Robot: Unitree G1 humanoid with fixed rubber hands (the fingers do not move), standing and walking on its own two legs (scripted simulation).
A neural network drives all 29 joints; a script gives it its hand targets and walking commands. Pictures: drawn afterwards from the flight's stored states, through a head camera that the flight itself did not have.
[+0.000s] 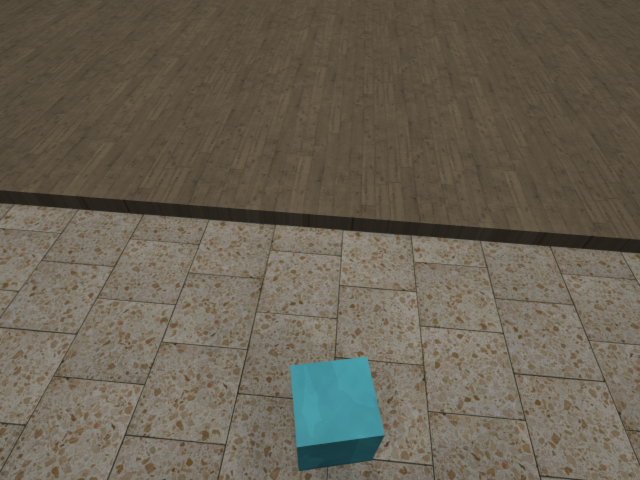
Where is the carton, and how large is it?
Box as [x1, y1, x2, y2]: [290, 357, 384, 470]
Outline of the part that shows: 366,357 290,366 299,470 371,460 384,434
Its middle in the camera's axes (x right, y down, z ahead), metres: +0.03 +0.47 +1.07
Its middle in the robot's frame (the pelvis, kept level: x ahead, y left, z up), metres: +0.41 -0.03 -0.64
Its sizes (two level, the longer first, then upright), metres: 0.210 0.200 0.250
